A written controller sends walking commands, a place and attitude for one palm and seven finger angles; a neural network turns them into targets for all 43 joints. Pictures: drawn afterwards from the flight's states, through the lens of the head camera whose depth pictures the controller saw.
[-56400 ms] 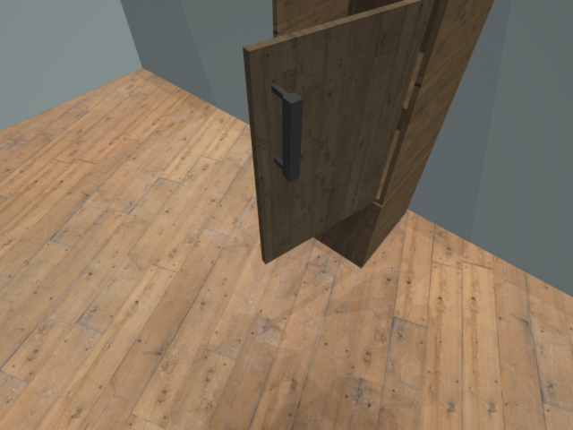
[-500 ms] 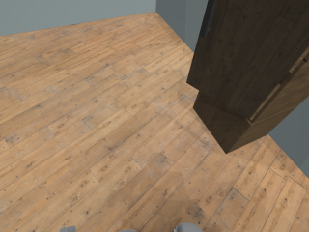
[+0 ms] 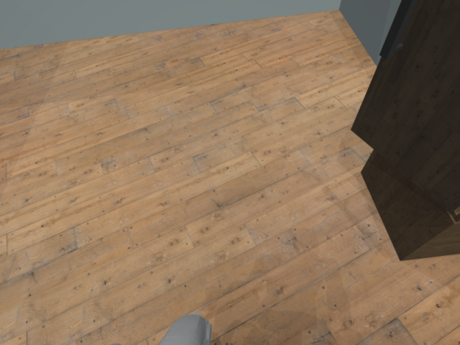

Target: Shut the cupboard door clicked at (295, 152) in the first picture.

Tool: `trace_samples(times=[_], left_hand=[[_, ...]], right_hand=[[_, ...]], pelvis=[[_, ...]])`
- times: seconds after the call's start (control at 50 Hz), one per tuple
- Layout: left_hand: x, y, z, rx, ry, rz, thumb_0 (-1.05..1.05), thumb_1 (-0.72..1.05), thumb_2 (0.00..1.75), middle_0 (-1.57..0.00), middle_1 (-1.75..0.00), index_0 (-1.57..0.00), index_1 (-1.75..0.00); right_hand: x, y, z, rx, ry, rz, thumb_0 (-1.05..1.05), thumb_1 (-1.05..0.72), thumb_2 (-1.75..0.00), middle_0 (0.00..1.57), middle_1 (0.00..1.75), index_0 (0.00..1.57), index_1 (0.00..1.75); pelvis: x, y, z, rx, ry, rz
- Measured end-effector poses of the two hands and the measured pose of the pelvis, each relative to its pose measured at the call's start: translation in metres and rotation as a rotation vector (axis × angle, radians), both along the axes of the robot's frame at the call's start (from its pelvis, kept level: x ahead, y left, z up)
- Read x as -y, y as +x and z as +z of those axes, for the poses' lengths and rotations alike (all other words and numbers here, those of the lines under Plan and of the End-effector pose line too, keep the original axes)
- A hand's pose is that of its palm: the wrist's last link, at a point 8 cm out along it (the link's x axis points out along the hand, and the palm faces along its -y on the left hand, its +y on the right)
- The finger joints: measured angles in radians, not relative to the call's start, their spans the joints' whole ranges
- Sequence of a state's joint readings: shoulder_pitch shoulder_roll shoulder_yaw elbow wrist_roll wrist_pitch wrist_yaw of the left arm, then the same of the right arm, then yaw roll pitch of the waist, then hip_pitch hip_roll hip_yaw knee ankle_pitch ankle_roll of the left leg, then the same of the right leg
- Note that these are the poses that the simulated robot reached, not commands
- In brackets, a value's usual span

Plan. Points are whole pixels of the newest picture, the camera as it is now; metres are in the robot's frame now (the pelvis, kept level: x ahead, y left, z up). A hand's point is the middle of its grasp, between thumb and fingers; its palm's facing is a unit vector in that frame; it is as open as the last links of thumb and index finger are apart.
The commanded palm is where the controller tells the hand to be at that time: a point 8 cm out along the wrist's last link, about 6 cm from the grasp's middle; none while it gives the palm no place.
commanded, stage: walk to a spot facing it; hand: left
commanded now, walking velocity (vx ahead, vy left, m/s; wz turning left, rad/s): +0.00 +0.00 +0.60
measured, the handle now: (406, 20) +0.80 -0.42 +0.09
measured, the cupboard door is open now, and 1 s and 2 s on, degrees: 25 25 25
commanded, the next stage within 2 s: turn to face it in 1.04 s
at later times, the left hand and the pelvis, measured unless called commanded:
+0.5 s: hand out of the picture +0.07 +0.28 -0.17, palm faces +0.33 -0.92 -0.21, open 7.4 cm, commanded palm none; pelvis +0.07 +0.06 +0.00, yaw +18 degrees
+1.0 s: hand (116, 296) +0.22 +0.26 -0.15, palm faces +0.55 -0.80 -0.23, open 7.2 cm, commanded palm none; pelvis +0.24 +0.06 +0.00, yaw +35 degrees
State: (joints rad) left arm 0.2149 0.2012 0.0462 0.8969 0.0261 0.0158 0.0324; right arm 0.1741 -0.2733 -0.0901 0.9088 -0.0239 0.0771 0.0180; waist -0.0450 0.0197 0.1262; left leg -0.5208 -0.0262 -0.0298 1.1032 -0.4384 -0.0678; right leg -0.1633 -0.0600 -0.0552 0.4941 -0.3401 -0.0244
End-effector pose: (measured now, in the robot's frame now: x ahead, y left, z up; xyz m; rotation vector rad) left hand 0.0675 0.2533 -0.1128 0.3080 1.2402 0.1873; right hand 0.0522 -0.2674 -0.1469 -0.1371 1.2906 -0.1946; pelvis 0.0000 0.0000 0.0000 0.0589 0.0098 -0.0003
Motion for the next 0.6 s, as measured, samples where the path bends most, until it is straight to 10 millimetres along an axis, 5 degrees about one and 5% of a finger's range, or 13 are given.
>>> trace_samples(times=[0.12,0.26,0.32,0.4,0.6], left_hand=[[0.001,-0.049,-0.010,-0.030,-0.035,0.150,0.01,0.90,0.90,-0.21,-0.30,-0.20,-0.30],[-0.016,-0.112,-0.041,-0.124,-0.100,0.322,0.01,0.90,0.90,-0.21,-0.30,-0.20,-0.30],[-0.030,-0.120,-0.053,-0.161,-0.121,0.362,0.01,0.91,0.90,-0.20,-0.30,-0.20,-0.30],[-0.049,-0.087,-0.046,-0.089,-0.123,0.374,0.01,0.91,0.90,-0.20,-0.30,-0.20,-0.30],[-0.078,0.049,-0.011,0.167,-0.094,0.332,0.01,0.91,0.90,-0.20,-0.30,-0.20,-0.30]], right_hand=[[-0.021,0.060,-0.001,0.022,0.010,0.155,0.01,-0.91,-0.90,0.20,0.30,0.20,0.30],[-0.076,0.153,0.014,0.184,-0.018,0.345,0.01,-0.91,-0.90,0.20,0.30,0.20,0.30],[-0.094,0.174,0.019,0.264,-0.039,0.392,0.01,-0.91,-0.90,0.20,0.30,0.20,0.30],[-0.103,0.169,0.029,0.229,-0.059,0.409,0.00,-0.91,-0.90,0.20,0.30,0.20,0.30],[-0.097,0.135,0.020,-0.030,-0.033,0.370,0.01,-0.91,-0.90,0.21,0.30,0.20,0.30]], pelvis=[[-0.003,0.006,-0.004,0.013,-0.005,0.101],[-0.027,0.023,-0.019,0.013,-0.029,0.199],[-0.040,0.030,-0.026,0.028,-0.037,0.224],[-0.049,0.045,-0.015,0.038,-0.048,0.260],[-0.057,0.104,0.001,0.022,-0.060,0.354]])
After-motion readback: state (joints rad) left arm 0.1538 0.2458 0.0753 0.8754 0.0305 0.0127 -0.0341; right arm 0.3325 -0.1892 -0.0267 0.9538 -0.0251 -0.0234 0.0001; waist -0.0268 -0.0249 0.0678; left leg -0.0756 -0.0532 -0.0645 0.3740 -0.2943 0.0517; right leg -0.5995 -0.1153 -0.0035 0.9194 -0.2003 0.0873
